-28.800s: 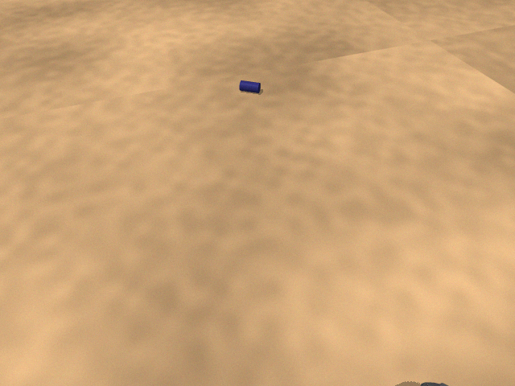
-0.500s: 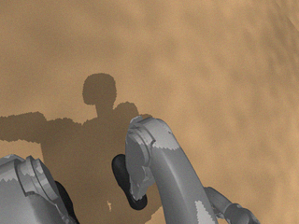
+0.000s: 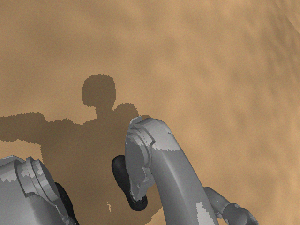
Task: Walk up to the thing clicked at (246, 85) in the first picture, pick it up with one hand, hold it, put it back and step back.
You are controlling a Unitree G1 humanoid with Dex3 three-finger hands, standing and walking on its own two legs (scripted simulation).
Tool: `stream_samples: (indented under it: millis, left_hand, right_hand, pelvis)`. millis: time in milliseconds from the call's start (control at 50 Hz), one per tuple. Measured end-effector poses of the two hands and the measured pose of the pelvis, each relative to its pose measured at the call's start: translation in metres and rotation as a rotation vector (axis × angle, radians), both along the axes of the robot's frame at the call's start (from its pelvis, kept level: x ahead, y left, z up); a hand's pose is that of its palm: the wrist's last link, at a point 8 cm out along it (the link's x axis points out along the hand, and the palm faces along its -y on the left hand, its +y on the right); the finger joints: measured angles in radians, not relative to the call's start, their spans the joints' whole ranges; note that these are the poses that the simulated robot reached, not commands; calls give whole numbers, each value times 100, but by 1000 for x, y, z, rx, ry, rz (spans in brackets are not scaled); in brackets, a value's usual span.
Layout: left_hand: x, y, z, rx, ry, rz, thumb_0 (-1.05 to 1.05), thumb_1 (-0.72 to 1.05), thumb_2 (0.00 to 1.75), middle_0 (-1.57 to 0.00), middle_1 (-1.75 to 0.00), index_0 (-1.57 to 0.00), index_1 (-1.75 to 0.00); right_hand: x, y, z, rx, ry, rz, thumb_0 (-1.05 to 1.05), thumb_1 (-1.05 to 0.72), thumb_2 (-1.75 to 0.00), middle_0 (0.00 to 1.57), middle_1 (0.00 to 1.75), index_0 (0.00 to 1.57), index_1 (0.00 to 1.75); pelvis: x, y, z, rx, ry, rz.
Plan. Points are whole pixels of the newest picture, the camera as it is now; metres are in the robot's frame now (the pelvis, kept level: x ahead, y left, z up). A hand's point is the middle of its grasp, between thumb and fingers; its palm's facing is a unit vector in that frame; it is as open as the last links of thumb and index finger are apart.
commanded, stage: close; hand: left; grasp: from above
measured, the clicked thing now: out of the picture +0.42 +0.36 -0.27
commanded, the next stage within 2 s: settle in 0.14 s
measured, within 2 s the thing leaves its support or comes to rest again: leaves its support in 0.58 s
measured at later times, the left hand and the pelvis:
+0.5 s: hand out of the picture +0.41 +0.36 -0.23, palm faces -0.39 -0.20 -0.90, open 9.8 cm; pelvis +0.00 +0.00 +0.00, yaw +0 degrees
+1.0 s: hand out of the picture +0.40 +0.36 -0.14, palm faces -0.43 -0.14 -0.89, open 9.6 cm; pelvis +0.00 +0.00 +0.03, yaw +5 degrees
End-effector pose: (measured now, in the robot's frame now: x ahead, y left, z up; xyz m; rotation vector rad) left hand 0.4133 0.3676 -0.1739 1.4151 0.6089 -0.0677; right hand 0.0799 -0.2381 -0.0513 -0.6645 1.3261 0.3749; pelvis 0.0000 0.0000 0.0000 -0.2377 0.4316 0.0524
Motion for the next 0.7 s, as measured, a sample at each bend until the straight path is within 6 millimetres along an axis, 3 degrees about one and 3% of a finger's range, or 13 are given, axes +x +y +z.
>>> stream_samples:
  millis: [520,700]
  left_hand:
    - [0,1,4,-12,-10,18,2,3,43,-72,-47,-75,-47]
    - [-2,1,33,19,-56,-19,2,6,38,-74,-41,-78,-41]
  right_hand:
    - [-1,-7,1,-13,-3,-38,0,-91,-90,20,30,20,30]
    - [16,-11,-4,6,-32,-86,1,-91,-90,20,30,20,30]
  pelvis:
    - [2,-1,0,5,16,4]
    - [5,-1,6,20,64,24]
